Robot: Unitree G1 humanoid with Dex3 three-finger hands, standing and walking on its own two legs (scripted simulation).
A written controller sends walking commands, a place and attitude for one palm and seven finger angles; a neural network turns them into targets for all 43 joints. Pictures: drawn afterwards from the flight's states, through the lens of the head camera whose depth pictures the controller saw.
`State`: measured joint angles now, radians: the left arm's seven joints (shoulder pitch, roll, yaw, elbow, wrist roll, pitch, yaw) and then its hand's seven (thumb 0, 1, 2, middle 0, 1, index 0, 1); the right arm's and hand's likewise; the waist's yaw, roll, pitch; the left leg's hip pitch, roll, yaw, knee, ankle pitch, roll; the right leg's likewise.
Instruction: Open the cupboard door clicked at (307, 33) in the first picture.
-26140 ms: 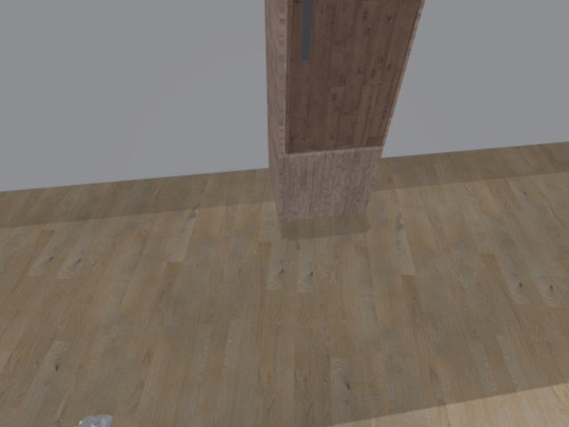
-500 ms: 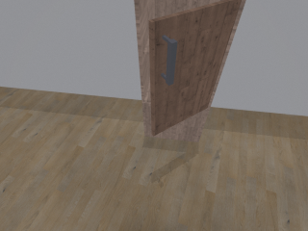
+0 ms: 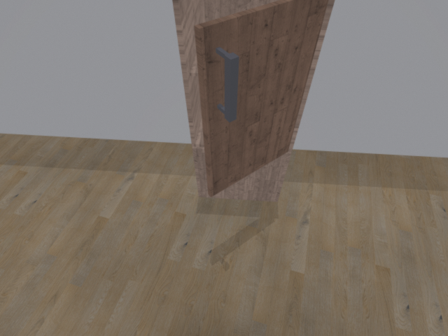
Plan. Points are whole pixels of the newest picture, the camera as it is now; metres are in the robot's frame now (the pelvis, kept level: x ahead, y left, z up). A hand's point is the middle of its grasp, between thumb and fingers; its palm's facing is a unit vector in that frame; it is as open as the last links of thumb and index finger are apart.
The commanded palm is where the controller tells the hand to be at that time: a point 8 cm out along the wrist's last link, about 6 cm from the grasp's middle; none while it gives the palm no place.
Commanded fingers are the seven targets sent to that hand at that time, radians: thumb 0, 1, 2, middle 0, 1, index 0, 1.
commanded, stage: walk to a spot facing it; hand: left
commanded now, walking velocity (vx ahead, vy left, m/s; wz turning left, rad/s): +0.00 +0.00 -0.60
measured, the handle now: (225, 86) +0.61 +0.04 +0.11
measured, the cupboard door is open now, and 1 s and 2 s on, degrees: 40 40 40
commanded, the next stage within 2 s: none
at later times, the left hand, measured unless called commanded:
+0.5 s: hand out of the picture +0.08 +0.16 -0.17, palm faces -0.19 -0.94 -0.28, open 7.3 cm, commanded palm none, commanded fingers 0.00 0.90 0.90 -0.20 -0.30 -0.20 -0.30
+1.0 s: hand (173, 325) +0.17 +0.12 -0.17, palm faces -0.47 -0.85 -0.23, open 7.4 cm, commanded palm none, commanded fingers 0.00 0.90 0.90 -0.20 -0.30 -0.20 -0.30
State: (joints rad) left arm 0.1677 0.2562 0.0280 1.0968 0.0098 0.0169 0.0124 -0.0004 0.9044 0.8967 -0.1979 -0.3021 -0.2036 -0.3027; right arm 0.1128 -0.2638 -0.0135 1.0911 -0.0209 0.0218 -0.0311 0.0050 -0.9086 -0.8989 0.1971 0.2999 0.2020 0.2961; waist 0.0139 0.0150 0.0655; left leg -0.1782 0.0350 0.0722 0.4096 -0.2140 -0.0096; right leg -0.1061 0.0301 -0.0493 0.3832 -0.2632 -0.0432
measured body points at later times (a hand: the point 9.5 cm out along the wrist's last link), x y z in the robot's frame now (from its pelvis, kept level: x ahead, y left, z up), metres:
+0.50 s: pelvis -0.03 -0.03 -0.02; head +0.02 -0.06 +0.43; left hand +0.09 +0.21 -0.15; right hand -0.03 -0.29 -0.18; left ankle -0.02 +0.12 -0.68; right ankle -0.04 -0.12 -0.74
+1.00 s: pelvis -0.02 -0.02 -0.01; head +0.04 -0.04 +0.44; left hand +0.19 +0.17 -0.15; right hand -0.08 -0.27 -0.15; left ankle +0.02 +0.12 -0.74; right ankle -0.08 -0.13 -0.71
